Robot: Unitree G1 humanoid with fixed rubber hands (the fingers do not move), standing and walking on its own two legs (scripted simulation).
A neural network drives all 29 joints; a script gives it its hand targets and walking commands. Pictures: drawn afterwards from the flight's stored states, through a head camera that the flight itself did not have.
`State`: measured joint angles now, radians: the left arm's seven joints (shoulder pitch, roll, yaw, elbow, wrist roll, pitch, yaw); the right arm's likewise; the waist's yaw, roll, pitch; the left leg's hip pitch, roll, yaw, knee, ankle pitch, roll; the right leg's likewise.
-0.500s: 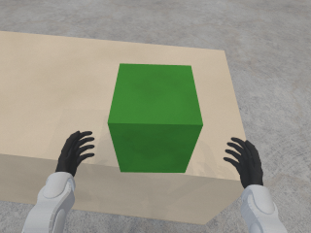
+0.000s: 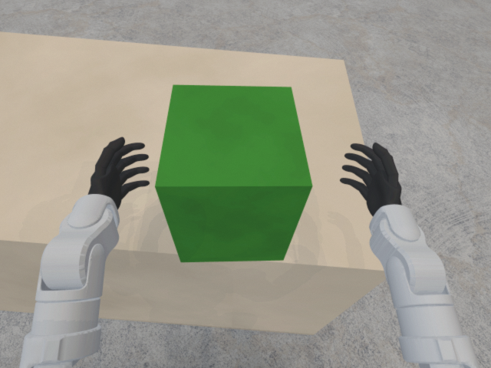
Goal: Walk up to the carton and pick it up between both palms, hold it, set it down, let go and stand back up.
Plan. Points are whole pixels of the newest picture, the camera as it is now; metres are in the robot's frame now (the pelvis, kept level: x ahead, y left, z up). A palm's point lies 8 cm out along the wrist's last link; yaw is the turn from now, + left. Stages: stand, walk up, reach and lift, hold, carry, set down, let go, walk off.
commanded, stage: reach and lift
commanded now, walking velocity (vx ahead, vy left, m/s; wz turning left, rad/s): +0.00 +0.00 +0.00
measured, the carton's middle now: (232, 179) +0.41 +0.04 +0.04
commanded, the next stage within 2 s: none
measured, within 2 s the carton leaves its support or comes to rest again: neither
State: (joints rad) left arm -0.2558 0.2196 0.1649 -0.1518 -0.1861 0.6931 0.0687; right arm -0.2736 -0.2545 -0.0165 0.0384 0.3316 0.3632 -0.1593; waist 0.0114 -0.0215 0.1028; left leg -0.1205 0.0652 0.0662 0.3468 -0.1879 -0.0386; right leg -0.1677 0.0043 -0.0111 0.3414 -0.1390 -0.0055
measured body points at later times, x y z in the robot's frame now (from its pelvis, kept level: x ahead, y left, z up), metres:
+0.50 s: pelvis +0.00 +0.00 +0.00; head +0.03 +0.02 +0.45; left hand +0.40 +0.23 +0.15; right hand +0.41 -0.19 +0.16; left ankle +0.00 +0.14 -0.75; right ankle +0.03 -0.11 -0.75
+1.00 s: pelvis +0.01 +0.00 +0.00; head +0.03 +0.02 +0.45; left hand +0.43 +0.23 +0.15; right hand +0.45 -0.17 +0.16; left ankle +0.00 +0.14 -0.75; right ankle +0.03 -0.11 -0.75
